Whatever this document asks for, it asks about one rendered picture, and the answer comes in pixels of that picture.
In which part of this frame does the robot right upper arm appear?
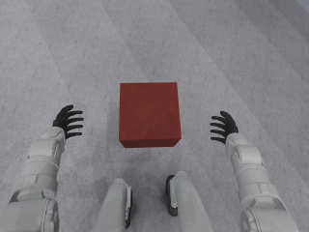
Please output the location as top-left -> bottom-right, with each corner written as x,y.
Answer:
239,207 -> 298,232

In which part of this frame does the carton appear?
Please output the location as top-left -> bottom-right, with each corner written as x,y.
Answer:
119,82 -> 182,148

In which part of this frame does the left robot forearm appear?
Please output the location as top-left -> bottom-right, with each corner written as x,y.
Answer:
0,127 -> 66,220

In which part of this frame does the robot left upper arm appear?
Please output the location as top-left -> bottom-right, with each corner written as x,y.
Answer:
0,198 -> 60,232

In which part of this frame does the robot left hand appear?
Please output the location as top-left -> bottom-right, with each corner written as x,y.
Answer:
52,104 -> 84,139

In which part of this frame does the robot right hand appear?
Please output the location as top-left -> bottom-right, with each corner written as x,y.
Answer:
210,110 -> 239,145

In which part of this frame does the right robot foot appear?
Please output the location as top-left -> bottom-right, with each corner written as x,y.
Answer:
166,175 -> 179,217

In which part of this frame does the right robot forearm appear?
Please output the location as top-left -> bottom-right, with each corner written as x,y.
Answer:
225,132 -> 299,232

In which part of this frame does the right robot thigh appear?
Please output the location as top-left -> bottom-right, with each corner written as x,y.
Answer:
169,176 -> 215,232

